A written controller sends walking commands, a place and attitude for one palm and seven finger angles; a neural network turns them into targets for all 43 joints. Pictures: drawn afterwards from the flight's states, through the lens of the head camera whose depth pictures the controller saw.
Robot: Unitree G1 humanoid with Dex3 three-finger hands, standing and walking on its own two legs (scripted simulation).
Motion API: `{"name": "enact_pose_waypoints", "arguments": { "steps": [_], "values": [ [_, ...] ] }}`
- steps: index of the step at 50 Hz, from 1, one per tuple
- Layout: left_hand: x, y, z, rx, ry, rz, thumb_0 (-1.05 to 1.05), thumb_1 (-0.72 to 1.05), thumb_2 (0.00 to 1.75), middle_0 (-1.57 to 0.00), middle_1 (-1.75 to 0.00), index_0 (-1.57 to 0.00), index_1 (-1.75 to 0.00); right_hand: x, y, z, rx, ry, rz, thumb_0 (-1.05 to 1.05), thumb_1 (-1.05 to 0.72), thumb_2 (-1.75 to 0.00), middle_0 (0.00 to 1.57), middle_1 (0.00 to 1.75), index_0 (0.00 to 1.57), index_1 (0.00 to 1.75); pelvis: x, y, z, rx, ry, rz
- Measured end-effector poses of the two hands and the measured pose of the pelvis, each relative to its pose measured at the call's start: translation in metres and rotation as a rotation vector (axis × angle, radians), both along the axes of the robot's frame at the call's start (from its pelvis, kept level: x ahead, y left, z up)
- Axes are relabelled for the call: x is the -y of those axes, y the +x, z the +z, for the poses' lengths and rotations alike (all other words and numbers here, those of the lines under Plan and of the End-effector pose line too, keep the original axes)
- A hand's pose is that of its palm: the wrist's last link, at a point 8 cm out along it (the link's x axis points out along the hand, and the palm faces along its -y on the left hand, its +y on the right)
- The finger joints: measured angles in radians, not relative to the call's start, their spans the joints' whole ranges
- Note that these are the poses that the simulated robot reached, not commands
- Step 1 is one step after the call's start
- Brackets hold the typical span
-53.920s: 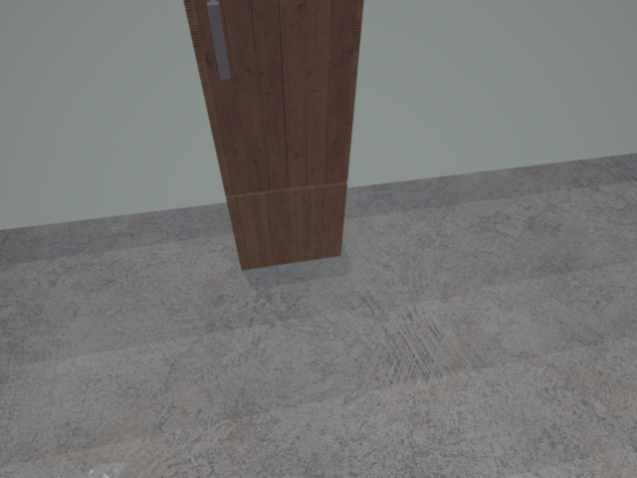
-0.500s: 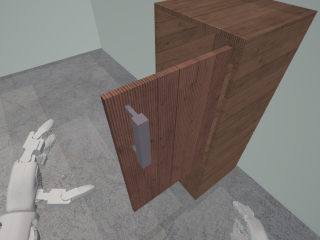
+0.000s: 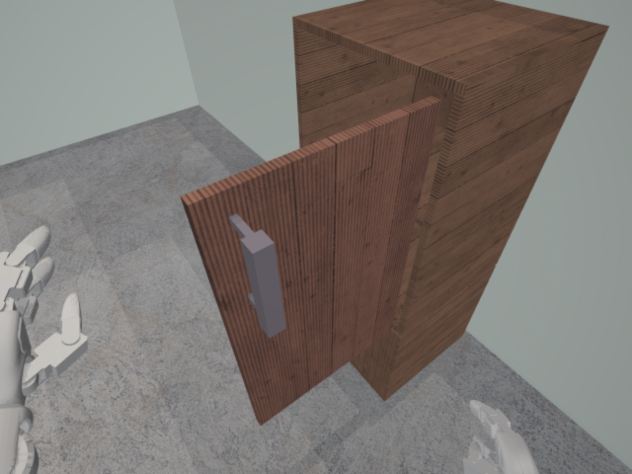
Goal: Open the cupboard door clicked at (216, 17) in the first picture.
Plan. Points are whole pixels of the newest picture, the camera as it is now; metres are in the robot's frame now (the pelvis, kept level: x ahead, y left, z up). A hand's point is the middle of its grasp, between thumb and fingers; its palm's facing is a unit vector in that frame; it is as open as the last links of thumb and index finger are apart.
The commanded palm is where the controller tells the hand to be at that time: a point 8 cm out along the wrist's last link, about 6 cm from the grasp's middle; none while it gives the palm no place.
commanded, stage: draw the hand back to the body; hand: left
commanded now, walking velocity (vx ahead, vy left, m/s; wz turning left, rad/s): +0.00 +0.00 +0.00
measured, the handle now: (256, 277) +0.30 +0.12 +0.13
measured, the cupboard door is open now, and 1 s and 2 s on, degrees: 89 89 89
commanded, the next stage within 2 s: step back with the hand held close in 0.28 s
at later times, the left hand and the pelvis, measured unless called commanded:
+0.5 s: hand (78, 344) +0.18 +0.25 +0.16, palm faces +0.46 -0.79 -0.41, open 7.4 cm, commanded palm +0.12 +0.29 +0.17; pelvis -0.02 -0.01 +0.00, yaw +0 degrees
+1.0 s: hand (42, 387) +0.14 +0.27 +0.15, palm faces +0.41 -0.77 -0.49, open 7.4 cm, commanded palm +0.08 +0.31 +0.17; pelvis -0.07 +0.01 -0.02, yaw -2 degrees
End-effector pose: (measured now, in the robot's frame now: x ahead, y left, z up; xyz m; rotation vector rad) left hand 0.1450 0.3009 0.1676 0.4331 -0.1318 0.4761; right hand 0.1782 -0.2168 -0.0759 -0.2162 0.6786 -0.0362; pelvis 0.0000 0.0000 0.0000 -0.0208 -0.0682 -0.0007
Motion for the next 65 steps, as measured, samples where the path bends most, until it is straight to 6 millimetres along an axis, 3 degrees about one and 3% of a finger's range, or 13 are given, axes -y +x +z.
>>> {"name": "enact_pose_waypoints", "arguments": {
  "steps": [9, 25, 37, 46, 59, 65],
  "values": [
    [0.012, -0.006, -0.002, -0.003, -0.009, -0.017, 0.01, 0.87, 0.89, -0.21, -0.30, -0.21, -0.30, 0.005, -0.007, -0.001, 0.004, 0.008, -0.003, 0.01, -0.90, -0.90, 0.20, 0.30, 0.21, 0.30, 0.007, -0.006, 0.000, 0.010, 0.003, 0.000],
    [0.014, -0.012, 0.011, 0.024, 0.062, -0.023, 0.01, 0.89, 0.90, -0.21, -0.30, -0.21, -0.30, 0.017, -0.023, -0.005, -0.013, 0.019, -0.032, 0.01, -0.90, -0.90, 0.20, 0.30, 0.21, 0.30, 0.014, -0.016, 0.000, -0.017, -0.002, -0.003],
    [0.008, -0.009, -0.002, -0.054, 0.118, -0.125, 0.01, 0.89, 0.90, -0.21, -0.30, -0.22, -0.30, 0.032, -0.062, -0.006, -0.086, -0.052, -0.167, 0.01, -0.90, -0.90, 0.20, 0.30, 0.20, 0.30, -0.004, -0.034, -0.004, -0.079, 0.014, -0.026],
    [-0.004, -0.034, 0.005, 0.012, 0.177, -0.126, 0.01, 0.89, 0.90, -0.21, -0.30, -0.22, -0.30, 0.017, -0.086, -0.007, -0.059, -0.055, -0.162, 0.01, -0.90, -0.90, 0.20, 0.30, 0.20, 0.30, -0.013, -0.058, -0.014, -0.067, 0.036, -0.037],
    [-0.009, -0.071, -0.003, 0.125, 0.150, -0.138, 0.01, 0.89, 0.90, -0.21, -0.30, -0.22, -0.30, 0.003, -0.128, -0.020, -0.101, -0.083, -0.117, 0.01, -0.90, -0.90, 0.20, 0.30, 0.21, 0.30, -0.021, -0.095, -0.027, -0.066, 0.007, -0.003],
    [-0.028, -0.085, 0.011, 0.137, 0.186, -0.096, 0.01, 0.89, 0.90, -0.22, -0.30, -0.22, -0.30, -0.007, -0.148, -0.010, -0.103, -0.089, -0.134, 0.01, -0.90, -0.90, 0.20, 0.30, 0.21, 0.30, -0.027, -0.104, -0.015, -0.073, -0.023, -0.011]
  ]
}}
